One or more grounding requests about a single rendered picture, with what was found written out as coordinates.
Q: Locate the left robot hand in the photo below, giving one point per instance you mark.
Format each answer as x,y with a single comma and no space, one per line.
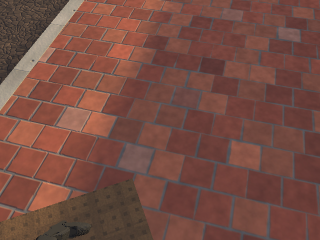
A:
65,230

